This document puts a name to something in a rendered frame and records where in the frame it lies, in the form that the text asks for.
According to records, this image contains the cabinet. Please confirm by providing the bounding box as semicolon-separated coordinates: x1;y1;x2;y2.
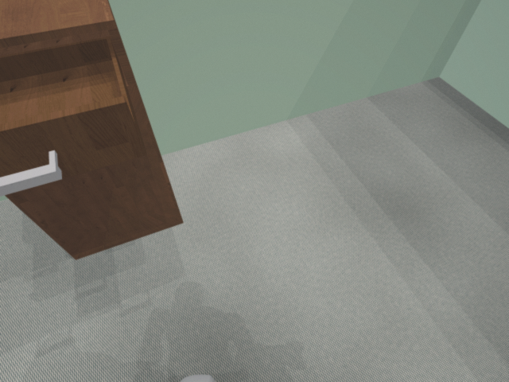
0;0;184;260

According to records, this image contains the handle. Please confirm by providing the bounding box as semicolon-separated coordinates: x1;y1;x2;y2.
0;150;62;197

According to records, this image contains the drawer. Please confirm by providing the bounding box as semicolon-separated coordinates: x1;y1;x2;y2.
0;37;146;178

